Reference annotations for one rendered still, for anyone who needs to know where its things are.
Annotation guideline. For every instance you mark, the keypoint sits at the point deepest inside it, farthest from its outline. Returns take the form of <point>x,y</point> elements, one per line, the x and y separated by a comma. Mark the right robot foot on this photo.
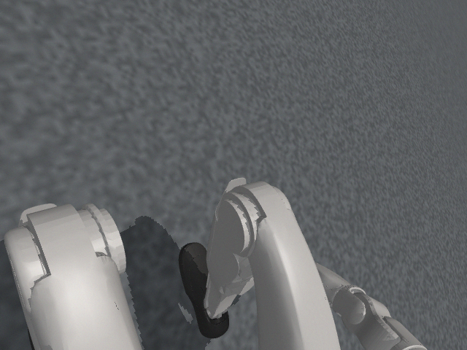
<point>194,273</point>

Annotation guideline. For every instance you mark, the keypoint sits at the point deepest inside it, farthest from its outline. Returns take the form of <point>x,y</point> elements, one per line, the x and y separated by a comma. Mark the right robot arm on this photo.
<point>371,321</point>

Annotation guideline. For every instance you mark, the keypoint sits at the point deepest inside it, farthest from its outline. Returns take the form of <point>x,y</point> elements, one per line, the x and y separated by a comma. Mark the right robot hand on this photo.
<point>332,282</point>

